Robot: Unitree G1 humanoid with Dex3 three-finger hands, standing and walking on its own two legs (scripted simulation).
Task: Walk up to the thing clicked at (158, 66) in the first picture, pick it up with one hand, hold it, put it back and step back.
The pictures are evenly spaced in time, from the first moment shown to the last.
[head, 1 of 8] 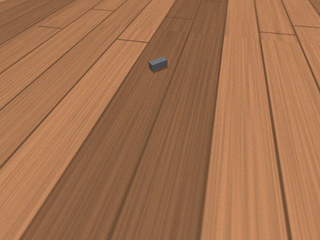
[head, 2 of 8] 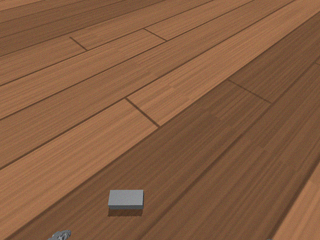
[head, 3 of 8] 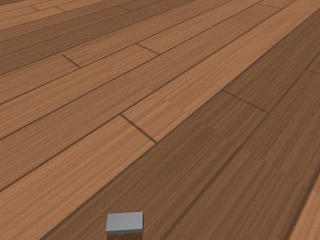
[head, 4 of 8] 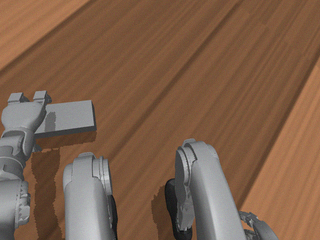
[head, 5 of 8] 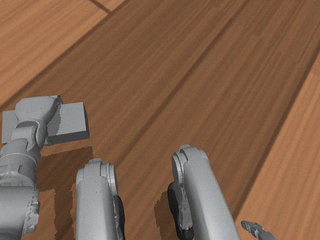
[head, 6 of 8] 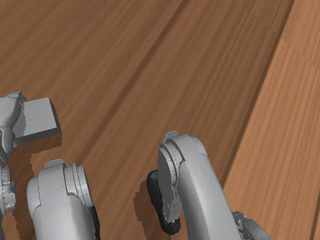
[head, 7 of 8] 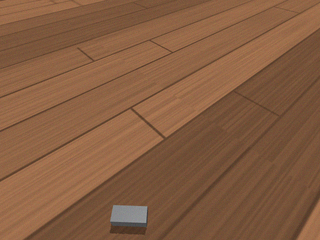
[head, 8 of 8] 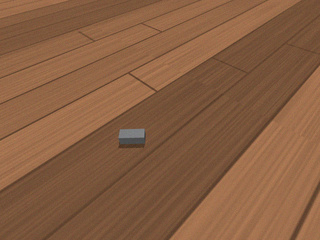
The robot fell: no
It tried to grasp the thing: yes
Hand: left
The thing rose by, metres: 0.65
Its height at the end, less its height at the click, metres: +0.00
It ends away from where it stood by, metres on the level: 0.01
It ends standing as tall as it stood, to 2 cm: yes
